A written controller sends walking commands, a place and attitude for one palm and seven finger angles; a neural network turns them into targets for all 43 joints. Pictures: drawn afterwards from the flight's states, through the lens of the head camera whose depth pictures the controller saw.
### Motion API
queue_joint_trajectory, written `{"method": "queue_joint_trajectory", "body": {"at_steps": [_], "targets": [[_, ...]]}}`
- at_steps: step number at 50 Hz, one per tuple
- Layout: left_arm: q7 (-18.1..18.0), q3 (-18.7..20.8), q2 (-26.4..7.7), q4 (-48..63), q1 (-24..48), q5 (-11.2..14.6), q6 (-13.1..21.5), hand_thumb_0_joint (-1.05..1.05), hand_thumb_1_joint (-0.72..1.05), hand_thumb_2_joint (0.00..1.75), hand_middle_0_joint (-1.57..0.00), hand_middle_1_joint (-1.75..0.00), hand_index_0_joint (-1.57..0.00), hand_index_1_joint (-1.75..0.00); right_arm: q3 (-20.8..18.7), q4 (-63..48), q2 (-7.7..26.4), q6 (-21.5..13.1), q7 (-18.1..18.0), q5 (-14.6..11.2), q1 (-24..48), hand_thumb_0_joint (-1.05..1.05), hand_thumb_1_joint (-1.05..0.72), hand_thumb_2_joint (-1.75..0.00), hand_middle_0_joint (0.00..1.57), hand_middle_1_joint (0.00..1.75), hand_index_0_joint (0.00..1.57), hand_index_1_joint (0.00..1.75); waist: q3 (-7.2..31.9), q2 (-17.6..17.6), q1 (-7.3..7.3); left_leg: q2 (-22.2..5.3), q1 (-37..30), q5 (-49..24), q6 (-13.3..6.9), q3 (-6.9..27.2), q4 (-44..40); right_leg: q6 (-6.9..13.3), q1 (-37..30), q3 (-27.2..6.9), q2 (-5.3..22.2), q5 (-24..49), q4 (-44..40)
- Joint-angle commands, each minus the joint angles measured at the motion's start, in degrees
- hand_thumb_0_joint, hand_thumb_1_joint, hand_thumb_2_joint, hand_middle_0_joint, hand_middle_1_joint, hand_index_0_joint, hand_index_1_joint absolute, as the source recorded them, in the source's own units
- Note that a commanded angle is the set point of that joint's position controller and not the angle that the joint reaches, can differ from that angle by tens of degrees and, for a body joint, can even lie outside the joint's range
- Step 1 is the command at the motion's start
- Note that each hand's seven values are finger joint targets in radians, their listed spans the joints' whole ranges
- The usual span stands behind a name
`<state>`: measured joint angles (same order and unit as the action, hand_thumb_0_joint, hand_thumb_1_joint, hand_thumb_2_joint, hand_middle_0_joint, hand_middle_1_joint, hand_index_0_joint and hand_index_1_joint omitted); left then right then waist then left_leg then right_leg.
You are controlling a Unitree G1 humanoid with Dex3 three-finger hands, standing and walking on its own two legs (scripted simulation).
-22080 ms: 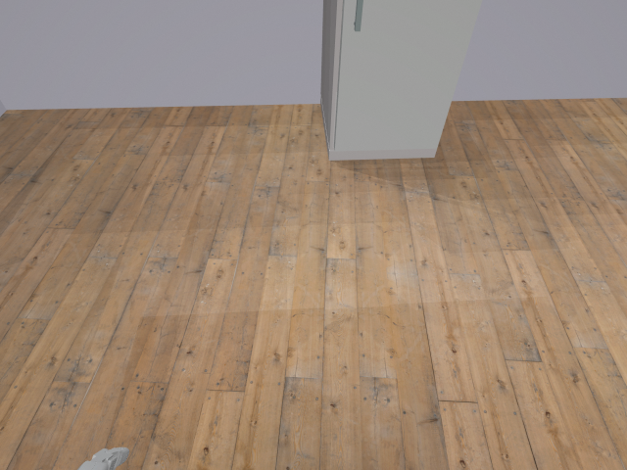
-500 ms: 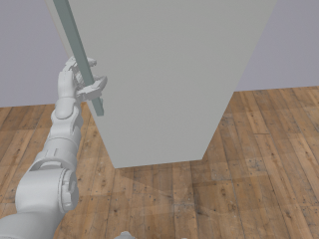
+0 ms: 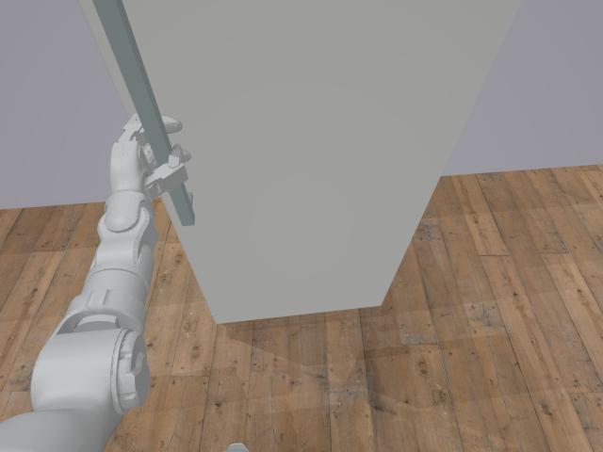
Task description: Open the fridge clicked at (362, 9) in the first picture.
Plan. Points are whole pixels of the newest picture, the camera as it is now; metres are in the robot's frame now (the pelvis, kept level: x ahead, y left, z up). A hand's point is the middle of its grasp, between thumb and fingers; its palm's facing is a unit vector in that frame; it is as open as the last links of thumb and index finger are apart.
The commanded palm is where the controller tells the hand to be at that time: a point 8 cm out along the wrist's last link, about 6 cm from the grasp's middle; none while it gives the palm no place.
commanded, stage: grip the handle and tug to test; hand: left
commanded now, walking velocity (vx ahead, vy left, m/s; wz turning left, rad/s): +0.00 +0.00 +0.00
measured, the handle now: (159, 125) +0.53 +0.18 +0.14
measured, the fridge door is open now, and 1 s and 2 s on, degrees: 0 16 48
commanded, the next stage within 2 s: pull the door a little, standing still in 0.36 s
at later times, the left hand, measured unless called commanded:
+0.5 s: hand (180, 188) +0.43 +0.14 +0.12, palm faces +0.08 -1.00 +0.00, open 5.8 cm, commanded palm +0.40 +0.19 +0.11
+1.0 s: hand (194, 246) +0.34 +0.11 +0.12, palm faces +0.00 -0.99 -0.12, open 6.0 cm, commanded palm +0.31 +0.17 +0.12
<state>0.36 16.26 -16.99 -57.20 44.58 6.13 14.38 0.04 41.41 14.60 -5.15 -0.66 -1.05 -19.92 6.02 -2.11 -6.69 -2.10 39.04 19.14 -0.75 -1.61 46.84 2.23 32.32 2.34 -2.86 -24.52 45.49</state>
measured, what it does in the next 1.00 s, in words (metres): stands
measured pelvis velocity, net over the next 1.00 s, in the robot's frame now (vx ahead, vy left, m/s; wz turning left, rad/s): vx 0.00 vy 0.00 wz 0.00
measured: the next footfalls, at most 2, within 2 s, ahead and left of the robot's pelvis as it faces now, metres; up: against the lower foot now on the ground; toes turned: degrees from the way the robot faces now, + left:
left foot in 1.68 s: +0.01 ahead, +0.04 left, -0.01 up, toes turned +15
right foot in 1.86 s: +0.07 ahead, -0.32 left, +0.00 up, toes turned +21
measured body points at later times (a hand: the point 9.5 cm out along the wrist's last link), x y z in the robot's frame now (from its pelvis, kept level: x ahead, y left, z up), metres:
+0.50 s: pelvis +0.02 +0.00 +0.01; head +0.04 -0.01 +0.46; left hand +0.42 +0.19 +0.12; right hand +0.12 -0.26 -0.10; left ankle +0.04 +0.11 -0.70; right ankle -0.02 -0.10 -0.70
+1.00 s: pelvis +0.00 +0.00 +0.03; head +0.01 -0.01 +0.48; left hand +0.34 +0.17 +0.12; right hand +0.14 -0.24 -0.08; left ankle +0.04 +0.11 -0.70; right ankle -0.02 -0.10 -0.70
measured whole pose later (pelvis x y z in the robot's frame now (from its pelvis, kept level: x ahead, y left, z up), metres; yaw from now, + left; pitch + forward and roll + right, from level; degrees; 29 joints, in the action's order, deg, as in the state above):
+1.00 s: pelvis +0.00 +0.00 +0.03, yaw +0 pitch +1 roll +0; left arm -2.9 -0.5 -8.8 -17.2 10.5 4.6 6.5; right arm 1.5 36.9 13.7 0.1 -5.5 -1.9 -13.2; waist 0.7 -2.7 -2.0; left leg -0.8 19.5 14.1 -1.1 -2.5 33.1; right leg 1.4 13.3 1.2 -1.9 -19.4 32.2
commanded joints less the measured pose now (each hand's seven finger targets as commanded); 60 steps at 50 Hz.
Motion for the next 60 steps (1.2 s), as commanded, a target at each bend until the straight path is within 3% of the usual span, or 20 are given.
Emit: {"method": "queue_joint_trajectory", "body": {"at_steps": [1,4,8,9,11,17,19,22,23,24,31,39,40,41,42,43,49,52,56,60], "targets": [[0.78,-0.73,-8.38,16.31,21.34,0.15,4.97,0.0,0.9,0.9,-0.45,-1.4,-0.45,-1.4,-3.49,-5.93,8.59,-1.86,-0.36,0.11,-3.07,0.0,-0.9,-0.9,0.2,0.3,0.2,0.3,23.17,-0.98,1.56,2.04,-23.09,-20.35,-0.47,3.3,-2.57,-1.14,-2.08,-1.54,-1.17,26.51,-5.67],[0.94,-3.0,-5.67,20.9,19.17,0.35,4.59,0.0,0.9,0.9,-0.45,-1.4,-0.45,-1.4,-3.65,-6.68,8.01,-1.95,-0.08,-0.12,-2.21,0.0,-0.9,-0.9,0.2,0.3,0.2,0.3,24.58,-2.61,1.76,1.93,-24.94,-22.87,-0.39,3.02,-2.5,-1.19,-2.94,-1.54,-1.18,28.84,-5.59],[0.82,-1.12,-7.68,23.86,14.54,0.75,3.38,0.0,0.9,0.9,-0.45,-1.4,-0.45,-1.4,-3.83,-7.18,8.32,-1.75,-0.15,-0.3,-1.79,0.0,-0.9,-0.9,0.2,0.3,0.2,0.3,23.42,0.39,2.55,2.12,-23.34,-23.3,-0.77,2.37,-3.08,-1.49,-6.1,-1.96,-0.94,32.2,-6.16],[1.02,-2.73,-5.48,24.25,12.88,0.84,2.85,0.0,0.9,0.9,-0.45,-1.4,-0.45,-1.4,-3.69,-7.46,7.91,-1.77,-0.12,-0.32,-1.42,0.0,-0.9,-0.9,0.2,0.3,0.2,0.3,22.81,0.06,2.61,2.32,-23.24,-24.07,-0.85,2.19,-3.17,-1.54,-6.64,-1.99,-0.95,33.48,-6.22],[0.93,-0.94,-7.47,25.45,10.67,0.83,2.23,0.0,0.9,0.9,-0.45,-1.4,-0.45,-1.4,-3.85,-7.54,8.18,-1.65,-0.32,-0.34,-1.46,0.0,-0.9,-0.9,0.2,0.3,0.2,0.3,21.97,0.63,3.35,2.38,-22.73,-24.95,-0.89,1.91,-3.24,-1.65,-7.92,-2.23,-0.79,35.1,-6.32],[1.2,-2.01,-5.41,30.93,3.58,1.41,0.33,0.0,0.9,0.9,-0.45,-1.4,-0.45,-1.4,-3.76,-8.61,7.44,-1.34,-0.43,-0.65,0.23,0.0,-0.9,-0.9,0.2,0.3,0.2,0.3,20.81,1.26,4.44,2.53,-23.16,-26.88,-0.96,1.43,-4.47,-2.02,-11.15,-2.27,-0.24,39.01,-6.92],[1.07,-3.38,-3.69,32.03,4.73,1.57,-0.3,0.0,0.9,0.9,-0.45,-1.4,-0.45,-1.4,-3.72,-8.42,7.21,-1.34,-0.5,-0.67,0.59,0.0,-0.9,-0.9,0.2,0.3,0.2,0.3,20.01,1.25,3.86,2.48,-23.96,-27.14,-0.87,1.48,-4.29,-2.13,-10.15,-2.1,-0.31,38.58,-7.14],[0.43,-1.85,-5.87,31.86,5.71,1.24,-0.92,0.0,0.9,0.9,-0.45,-1.4,-0.45,-1.4,-3.73,-7.97,7.46,-1.04,-0.89,-0.63,1.07,0.0,-0.9,-0.9,0.2,0.3,0.2,0.3,18.66,2.07,3.55,2.57,-23.19,-25.16,-0.92,1.54,-4.73,-2.24,-10.12,-2.41,0.07,37.97,-7.66],[0.46,-3.42,-4.14,31.37,7.07,1.21,-1.15,0.0,0.9,0.9,-0.45,-1.4,-0.45,-1.4,-3.44,-7.94,7.19,-1.0,-0.95,-0.7,1.46,0.0,-0.9,-0.9,0.2,0.3,0.2,0.3,17.18,2.06,2.98,2.71,-22.85,-23.98,-0.93,1.53,-4.84,-2.2,-9.35,-2.3,0.05,36.77,-7.89],[0.06,-2.8,-5.9,30.75,12.56,0.94,-0.94,0.0,0.9,0.9,-0.45,-1.4,-0.45,-1.4,-3.37,-7.1,7.33,-0.84,-1.27,-0.75,1.53,0.0,-0.9,-0.9,0.2,0.3,0.2,0.3,16.21,2.3,1.76,2.59,-22.49,-21.79,-0.86,1.86,-4.77,-2.22,-7.8,-2.39,0.11,34.39,-8.17],[0.35,-4.01,-2.21,32.87,0.13,1.8,-0.49,0.0,0.9,0.9,-0.45,-1.4,-0.45,-1.4,-3.11,-9.39,6.76,-1.46,-1.14,-0.63,3.84,0.0,-0.9,-0.9,0.2,0.3,0.2,0.3,19.83,2.64,5.16,3.06,-23.81,-21.28,-0.77,1.73,-5.74,-1.77,-11.11,-2.05,0.16,32.83,-8.1],[0.87,-8.25,2.22,45.16,-16.95,2.96,-1.63,0.0,0.9,0.9,-0.45,-1.4,-0.45,-1.4,-2.51,-13.69,5.62,-1.61,-0.73,-1.34,8.43,0.0,-0.9,-0.9,0.2,0.3,0.2,0.3,14.92,4.05,7.26,2.94,-22.7,-17.79,-0.87,0.71,-8.31,-2.2,-14.18,-2.06,0.61,31.25,-10.04],[0.57,-7.58,0.46,50.4,-14.7,3.13,-1.73,0.0,0.9,0.9,-0.45,-1.4,-0.45,-1.4,-2.48,-14.25,5.76,-1.66,-0.87,-1.41,9.25,0.0,-0.9,-0.9,0.2,0.3,0.2,0.3,16.39,2.99,7.46,2.99,-23.96,-17.74,-1.1,0.6,-8.61,-2.31,-15.08,-2.46,0.69,31.51,-10.62],[-2.38,-5.9,-11.43,57.39,2.69,-1.91,-0.88,0.0,0.9,0.9,-0.45,-1.4,-0.45,-1.4,-0.99,-14.53,5.05,-0.36,-3.11,-2.55,8.08,0.0,-0.9,-0.9,0.2,0.3,0.2,0.3,10.09,1.64,4.65,1.34,-26.62,-12.35,-2.34,-0.14,-10.41,-4.6,-14.55,-7.3,5.32,28.15,-17.58],[-3.13,-7.61,-6.59,49.39,-6.42,-2.21,-2.13,0.0,0.9,0.9,-0.45,-1.4,-0.45,-1.4,-1.59,-11.84,5.66,0.8,-4.35,-1.11,9.32,0.0,-0.9,-0.9,0.2,0.3,0.2,0.3,6.06,4.3,5.33,0.72,-26.26,-11.14,-2.66,0.57,-9.65,-4.41,-12.66,-6.31,6.42,25.26,-20.62],[-3.0,-12.09,-1.65,50.33,-10.43,-2.13,-2.91,0.0,0.9,0.9,-0.45,-1.4,-0.45,-1.4,-1.11,-12.8,4.74,1.39,-4.57,-1.08,10.58,0.0,-0.9,-0.9,0.2,0.3,0.2,0.3,5.77,5.43,5.09,0.57,-26.86,-11.21,-2.65,0.64,-10.56,-5.01,-12.97,-6.36,6.98,24.15,-21.65],[-3.54,-16.21,1.22,56.21,-18.75,-3.06,-4.33,0.0,0.9,0.9,-0.45,-1.4,-0.45,-1.4,-0.37,-14.09,4.57,3.15,-5.59,-0.06,13.1,0.0,-0.9,-0.9,0.2,0.3,0.2,0.3,10.06,-0.28,5.36,-3.83,-37.86,-32.93,-2.46,4.38,-17.0,-4.33,-16.07,-1.53,4.33,25.84,-17.56],[-3.83,-17.0,1.71,59.47,-22.18,-3.24,-5.3,0.0,0.9,0.9,-0.45,-1.4,-0.45,-1.4,-0.21,-14.82,4.53,4.13,-5.43,0.51,14.17,0.0,-0.9,-0.9,0.2,0.3,0.2,0.3,10.91,-2.76,5.55,-5.38,-39.25,-37.89,-2.32,6.12,-19.06,-3.69,-16.7,-1.11,3.49,23.0,-16.85],[-3.97,-18.16,2.65,62.17,-24.76,-3.59,-6.35,0.0,0.9,0.9,-0.45,-1.4,-0.45,-1.4,-0.09,-15.56,4.16,5.09,-5.26,1.03,15.27,0.0,-0.9,-0.9,0.2,0.3,0.2,0.3,10.2,-1.51,5.34,-6.31,-38.45,-33.0,-2.16,8.46,-23.03,-3.29,-17.0,-0.99,2.63,17.31,-17.69],[-3.81,-19.87,4.57,63.96,-25.99,-4.03,-7.34,0.0,0.9,0.9,-0.45,-1.4,-0.45,-1.4,-0.19,-15.67,3.76,5.51,-5.29,1.74,16.88,0.0,-0.9,-0.9,0.2,0.3,0.2,0.3,7.68,-2.02,4.84,-8.6,-34.75,-21.7,-2.94,12.85,-27.68,-2.89,-15.58,-2.24,2.26,10.65,-17.51]]}}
